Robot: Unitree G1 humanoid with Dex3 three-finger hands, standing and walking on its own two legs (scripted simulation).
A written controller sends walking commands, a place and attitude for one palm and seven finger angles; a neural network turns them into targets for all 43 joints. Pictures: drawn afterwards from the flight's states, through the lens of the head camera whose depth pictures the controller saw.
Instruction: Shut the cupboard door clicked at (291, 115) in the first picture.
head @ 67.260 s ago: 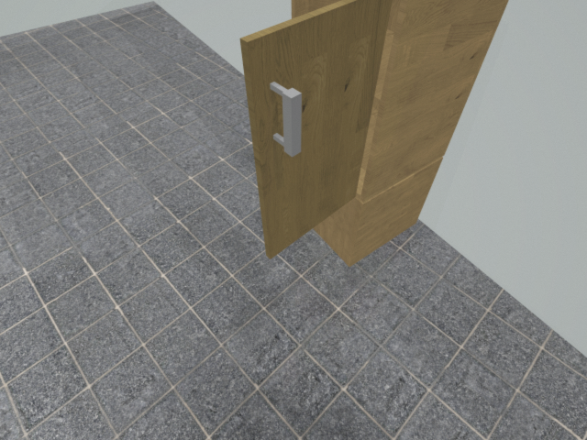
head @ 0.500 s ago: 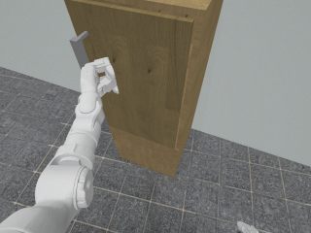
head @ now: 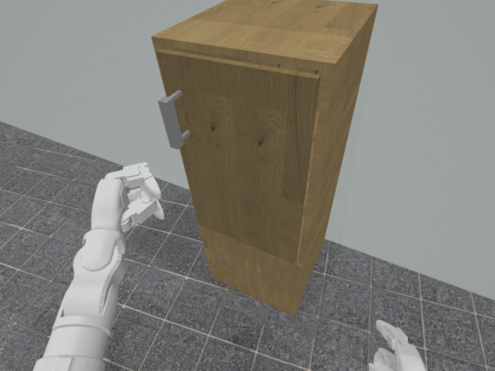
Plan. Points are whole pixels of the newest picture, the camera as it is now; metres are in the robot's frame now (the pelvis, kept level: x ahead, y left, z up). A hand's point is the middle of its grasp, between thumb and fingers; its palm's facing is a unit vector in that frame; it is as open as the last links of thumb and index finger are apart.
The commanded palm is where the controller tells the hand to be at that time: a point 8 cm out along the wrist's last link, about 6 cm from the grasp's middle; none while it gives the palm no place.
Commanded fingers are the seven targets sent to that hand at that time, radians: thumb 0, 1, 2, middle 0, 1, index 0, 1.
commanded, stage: draw the hand back to the body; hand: left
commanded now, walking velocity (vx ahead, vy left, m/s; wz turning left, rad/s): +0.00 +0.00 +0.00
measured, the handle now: (177, 119) +0.62 +0.20 +0.11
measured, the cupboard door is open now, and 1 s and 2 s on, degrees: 0 0 0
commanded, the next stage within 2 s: step back with the hand held close in 0.96 s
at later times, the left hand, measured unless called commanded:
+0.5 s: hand (52, 259) +0.22 +0.26 +0.16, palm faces +0.42 -0.84 -0.36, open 5.5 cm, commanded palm +0.16 +0.30 +0.18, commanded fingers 0.00 0.90 0.90 -0.28 -0.39 -0.28 -0.39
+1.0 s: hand (35, 269) +0.20 +0.27 +0.16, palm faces +0.47 -0.80 -0.39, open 7.4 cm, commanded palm +0.15 +0.31 +0.18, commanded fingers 0.00 0.90 0.90 -0.20 -0.30 -0.20 -0.30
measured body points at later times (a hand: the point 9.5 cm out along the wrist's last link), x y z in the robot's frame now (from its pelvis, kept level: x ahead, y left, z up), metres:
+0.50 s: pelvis +0.01 +0.01 +0.01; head -0.01 -0.02 +0.46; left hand +0.19 +0.30 +0.18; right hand +0.20 -0.20 -0.08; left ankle +0.02 +0.12 -0.73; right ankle -0.02 -0.11 -0.73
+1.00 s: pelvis +0.02 +0.00 +0.01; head -0.01 -0.02 +0.46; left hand +0.17 +0.31 +0.18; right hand +0.22 -0.21 -0.07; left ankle +0.02 +0.12 -0.73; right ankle -0.02 -0.11 -0.73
